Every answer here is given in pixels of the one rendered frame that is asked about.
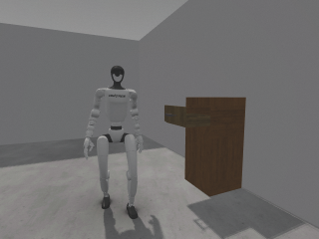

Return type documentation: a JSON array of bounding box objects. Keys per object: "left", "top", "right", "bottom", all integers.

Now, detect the drawer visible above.
[{"left": 164, "top": 105, "right": 211, "bottom": 127}]

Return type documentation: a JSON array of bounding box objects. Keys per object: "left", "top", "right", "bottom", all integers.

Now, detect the robot right forearm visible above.
[{"left": 85, "top": 110, "right": 97, "bottom": 139}]

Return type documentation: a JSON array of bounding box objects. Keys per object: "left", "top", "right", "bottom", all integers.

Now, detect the robot left upper arm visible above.
[{"left": 128, "top": 89, "right": 139, "bottom": 117}]

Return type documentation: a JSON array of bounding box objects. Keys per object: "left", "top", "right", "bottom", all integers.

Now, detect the robot left forearm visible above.
[{"left": 132, "top": 111, "right": 142, "bottom": 136}]

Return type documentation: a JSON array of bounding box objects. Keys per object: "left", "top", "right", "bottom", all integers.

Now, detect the right robot hand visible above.
[{"left": 83, "top": 137, "right": 94, "bottom": 160}]

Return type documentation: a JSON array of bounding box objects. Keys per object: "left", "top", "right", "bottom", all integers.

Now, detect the robot right thigh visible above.
[{"left": 97, "top": 133, "right": 110, "bottom": 180}]

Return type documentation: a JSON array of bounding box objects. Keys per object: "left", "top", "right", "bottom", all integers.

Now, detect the robot right upper arm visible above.
[{"left": 91, "top": 88, "right": 106, "bottom": 118}]

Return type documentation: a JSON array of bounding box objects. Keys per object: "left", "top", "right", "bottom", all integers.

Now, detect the left robot hand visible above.
[{"left": 136, "top": 135, "right": 144, "bottom": 153}]

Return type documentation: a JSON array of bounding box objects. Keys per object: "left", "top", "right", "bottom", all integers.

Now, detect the cabinet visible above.
[{"left": 184, "top": 97, "right": 246, "bottom": 197}]

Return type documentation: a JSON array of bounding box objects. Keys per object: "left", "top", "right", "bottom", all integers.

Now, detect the robot right foot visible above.
[{"left": 102, "top": 194, "right": 111, "bottom": 209}]

